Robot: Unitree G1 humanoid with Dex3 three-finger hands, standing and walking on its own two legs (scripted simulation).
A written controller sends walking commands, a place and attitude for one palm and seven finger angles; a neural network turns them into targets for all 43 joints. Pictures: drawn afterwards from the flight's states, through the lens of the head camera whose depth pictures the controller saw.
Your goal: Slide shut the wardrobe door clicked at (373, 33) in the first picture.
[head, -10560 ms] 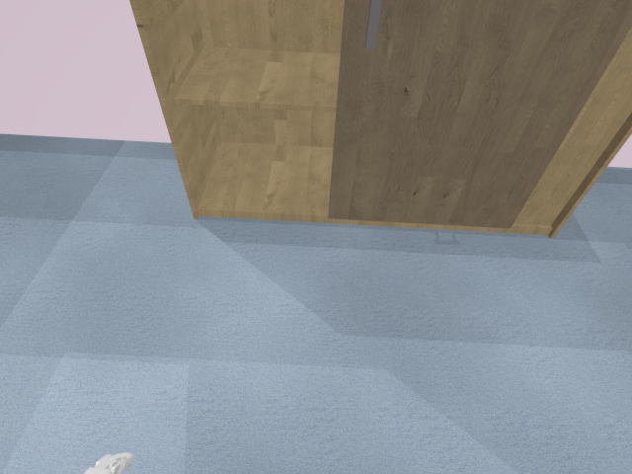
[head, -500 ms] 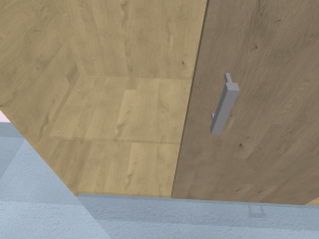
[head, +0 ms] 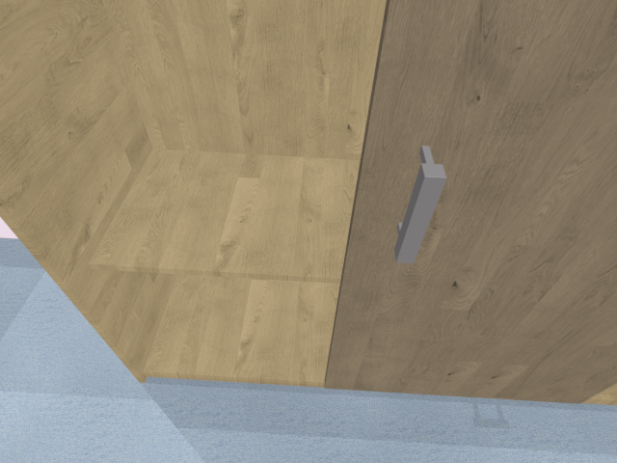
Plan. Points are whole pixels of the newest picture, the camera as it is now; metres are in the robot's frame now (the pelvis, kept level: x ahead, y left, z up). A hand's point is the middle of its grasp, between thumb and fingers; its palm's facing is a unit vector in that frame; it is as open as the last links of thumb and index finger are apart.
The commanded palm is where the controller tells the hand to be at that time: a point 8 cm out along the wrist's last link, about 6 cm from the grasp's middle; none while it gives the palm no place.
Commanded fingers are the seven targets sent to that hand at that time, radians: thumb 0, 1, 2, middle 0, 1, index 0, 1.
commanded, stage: look again from close up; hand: right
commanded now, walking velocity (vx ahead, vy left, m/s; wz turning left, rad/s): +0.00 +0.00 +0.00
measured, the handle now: (414, 206) +0.44 -0.12 +0.11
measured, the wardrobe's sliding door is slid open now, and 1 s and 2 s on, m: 0.58 0.58 0.58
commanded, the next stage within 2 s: raise the hand with hooked fingers in 1.10 s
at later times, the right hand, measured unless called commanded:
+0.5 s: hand out of the picture -0.02 -0.21 -0.18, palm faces +0.02 +0.98 -0.19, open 7.4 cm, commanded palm none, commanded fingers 0.00 -0.90 -0.90 0.20 0.30 0.20 0.30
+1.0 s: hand out of the picture -0.10 -0.22 -0.18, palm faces +0.01 +0.98 -0.17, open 7.4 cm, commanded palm none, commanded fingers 0.00 -0.90 -0.90 0.20 0.30 0.20 0.30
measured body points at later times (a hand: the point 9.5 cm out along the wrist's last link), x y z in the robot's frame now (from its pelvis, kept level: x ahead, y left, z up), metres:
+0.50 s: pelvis -0.04 -0.03 -0.01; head -0.04 -0.05 +0.44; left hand +0.00 +0.20 -0.15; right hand -0.02 -0.26 -0.17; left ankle -0.08 +0.11 -0.74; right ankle +0.01 -0.13 -0.74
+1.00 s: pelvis -0.05 -0.05 -0.01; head -0.03 -0.07 +0.44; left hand -0.06 +0.17 -0.16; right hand -0.10 -0.27 -0.17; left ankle -0.08 +0.11 -0.74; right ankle +0.01 -0.13 -0.74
